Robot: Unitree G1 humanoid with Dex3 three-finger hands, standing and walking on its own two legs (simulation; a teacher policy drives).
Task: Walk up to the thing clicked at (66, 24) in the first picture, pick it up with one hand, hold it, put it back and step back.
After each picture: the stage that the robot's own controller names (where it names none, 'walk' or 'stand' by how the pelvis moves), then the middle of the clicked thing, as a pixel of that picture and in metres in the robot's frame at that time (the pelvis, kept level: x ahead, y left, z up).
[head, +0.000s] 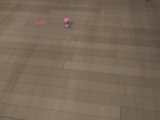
stand; (66, 23) +1.77 +0.29 -0.72
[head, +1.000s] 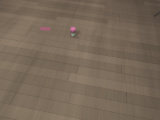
walk; (73, 32) +1.65 +0.12 -0.71
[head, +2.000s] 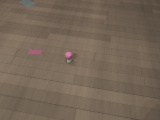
walk; (68, 57) +1.11 +0.18 -0.71
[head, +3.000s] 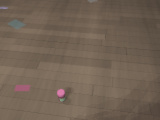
walk; (61, 95) +0.71 +0.21 -0.71
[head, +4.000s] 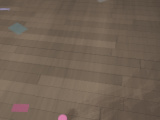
stand; out of the picture +0.44 +0.21 -0.70
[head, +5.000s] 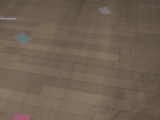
stand; out of the picture +0.40 +0.21 -0.72
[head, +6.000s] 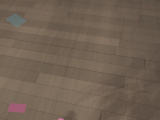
stand; out of the picture +0.34 +0.20 -0.69
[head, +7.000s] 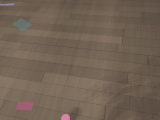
stand; out of the picture +0.40 +0.22 -0.69
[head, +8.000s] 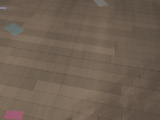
stand; out of the picture +0.36 +0.19 -0.70
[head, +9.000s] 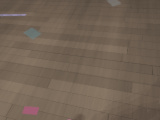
walk; out of the picture +0.42 +0.23 -0.71
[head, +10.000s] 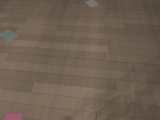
stand; out of the picture +0.40 +0.22 -0.69
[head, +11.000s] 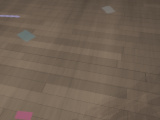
stand; out of the picture +0.41 +0.19 -0.72
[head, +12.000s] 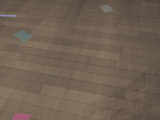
stand; out of the picture +0.38 +0.20 -0.73
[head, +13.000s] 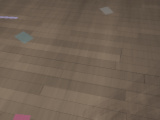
stand; out of the picture +0.39 +0.20 -0.73
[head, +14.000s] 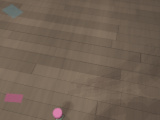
go down; (58, 114) +0.41 +0.19 -0.68
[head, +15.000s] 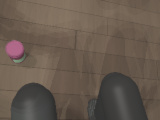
go down; (16, 52) +0.48 +0.22 -0.29
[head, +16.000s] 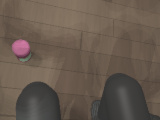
close in; (22, 51) +0.49 +0.21 -0.29
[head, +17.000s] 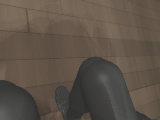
close in; out of the picture +0.47 +0.26 -0.23
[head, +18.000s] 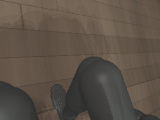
close; out of the picture +0.46 +0.26 -0.24
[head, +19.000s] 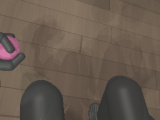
lift; (7, 52) +0.41 +0.26 -0.11
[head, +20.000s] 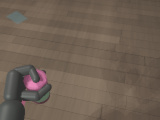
hold; (38, 87) +0.33 +0.18 +0.02
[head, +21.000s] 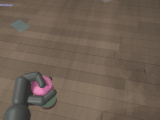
hold; (45, 93) +0.32 +0.16 +0.00
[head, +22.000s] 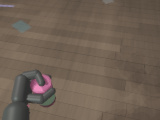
hold; (44, 91) +0.33 +0.17 +0.00
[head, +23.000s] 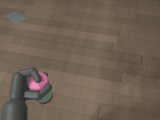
crouch; (41, 88) +0.35 +0.18 -0.03
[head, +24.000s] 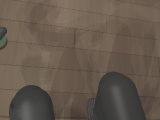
lower; out of the picture +0.50 +0.24 -0.11
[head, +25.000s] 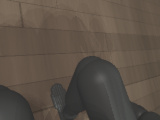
lower; out of the picture +0.46 +0.28 -0.24
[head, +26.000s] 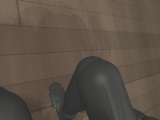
lower; out of the picture +0.47 +0.28 -0.24
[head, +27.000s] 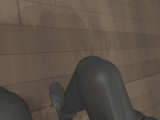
lower; out of the picture +0.47 +0.28 -0.24
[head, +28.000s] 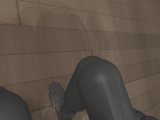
lower; out of the picture +0.47 +0.28 -0.24
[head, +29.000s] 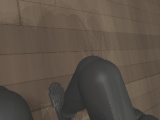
open; out of the picture +0.47 +0.27 -0.25
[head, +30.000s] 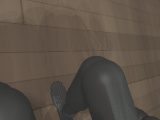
stand; out of the picture +0.46 +0.28 -0.24
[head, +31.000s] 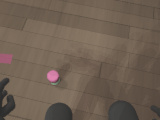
walk; (54, 78) +0.47 +0.19 -0.48
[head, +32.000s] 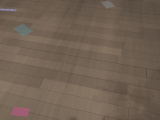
stand; out of the picture +0.40 +0.18 -0.67
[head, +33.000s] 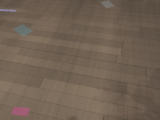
stand; out of the picture +0.41 +0.18 -0.67
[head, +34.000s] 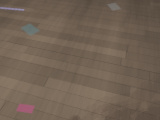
stand; out of the picture +0.42 +0.17 -0.70
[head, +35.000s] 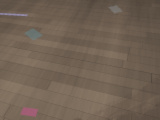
stand; out of the picture +0.42 +0.19 -0.72
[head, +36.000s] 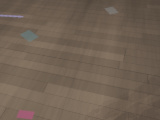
stand; out of the picture +0.41 +0.20 -0.73
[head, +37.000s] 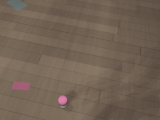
walk; (63, 102) +0.48 +0.14 -0.71
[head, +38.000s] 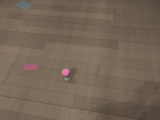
walk; (66, 75) +0.78 +0.25 -0.69
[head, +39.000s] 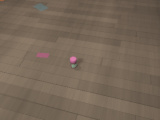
stand; (73, 62) +1.07 +0.17 -0.71
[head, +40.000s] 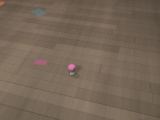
stand; (71, 70) +1.01 +0.18 -0.72
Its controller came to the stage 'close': yes
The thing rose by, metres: 0.70
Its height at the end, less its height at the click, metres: +0.00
